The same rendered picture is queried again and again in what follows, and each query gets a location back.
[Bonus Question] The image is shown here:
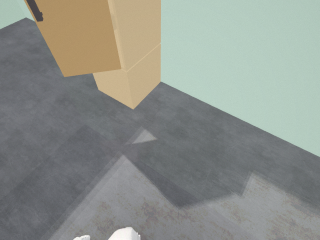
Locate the cupboard door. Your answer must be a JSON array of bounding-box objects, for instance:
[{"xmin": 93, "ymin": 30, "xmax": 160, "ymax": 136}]
[{"xmin": 24, "ymin": 0, "xmax": 122, "ymax": 77}]

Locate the handle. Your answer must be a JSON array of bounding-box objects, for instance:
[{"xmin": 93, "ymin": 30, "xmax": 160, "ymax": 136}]
[{"xmin": 26, "ymin": 0, "xmax": 43, "ymax": 22}]

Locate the left robot thigh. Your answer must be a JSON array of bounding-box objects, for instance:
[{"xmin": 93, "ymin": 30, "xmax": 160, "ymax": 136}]
[{"xmin": 108, "ymin": 228, "xmax": 141, "ymax": 240}]

